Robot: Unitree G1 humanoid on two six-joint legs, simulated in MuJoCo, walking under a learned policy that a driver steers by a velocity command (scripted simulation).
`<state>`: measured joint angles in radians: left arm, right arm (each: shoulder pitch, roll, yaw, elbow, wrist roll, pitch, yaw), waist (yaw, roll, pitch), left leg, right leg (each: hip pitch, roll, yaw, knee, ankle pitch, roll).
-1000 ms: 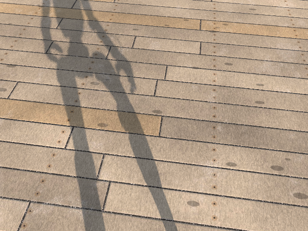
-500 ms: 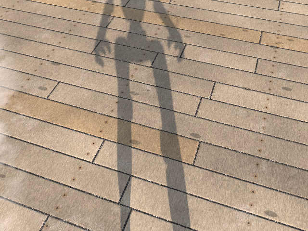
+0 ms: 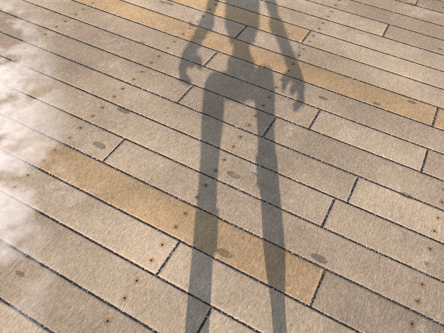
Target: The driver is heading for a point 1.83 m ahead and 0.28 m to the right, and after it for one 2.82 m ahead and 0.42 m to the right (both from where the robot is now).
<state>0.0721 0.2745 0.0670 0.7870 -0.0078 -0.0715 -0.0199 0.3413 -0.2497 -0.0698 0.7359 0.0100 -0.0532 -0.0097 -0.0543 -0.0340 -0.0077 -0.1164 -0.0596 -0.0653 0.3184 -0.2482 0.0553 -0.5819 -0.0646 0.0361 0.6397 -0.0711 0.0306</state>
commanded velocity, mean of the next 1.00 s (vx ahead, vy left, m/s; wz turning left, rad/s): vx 0.48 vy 0.00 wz -0.01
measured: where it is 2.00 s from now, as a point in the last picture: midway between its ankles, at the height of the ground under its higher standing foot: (254, 169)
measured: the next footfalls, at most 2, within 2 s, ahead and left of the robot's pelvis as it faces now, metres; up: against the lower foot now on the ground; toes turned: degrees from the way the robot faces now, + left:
right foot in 0.14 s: +0.21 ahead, -0.14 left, +0.00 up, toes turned +0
left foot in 0.68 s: +0.53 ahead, +0.10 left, +0.00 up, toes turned +3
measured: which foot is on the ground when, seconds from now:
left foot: down 0.00-0.16, up 0.18-0.66, down 0.68-1.00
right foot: up 0.00-0.12, down 0.14-0.68, up 0.70-1.00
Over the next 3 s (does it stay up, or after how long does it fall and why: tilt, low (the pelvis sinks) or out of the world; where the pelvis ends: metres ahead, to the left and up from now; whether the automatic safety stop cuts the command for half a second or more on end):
stays up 1.60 -0.26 -0.01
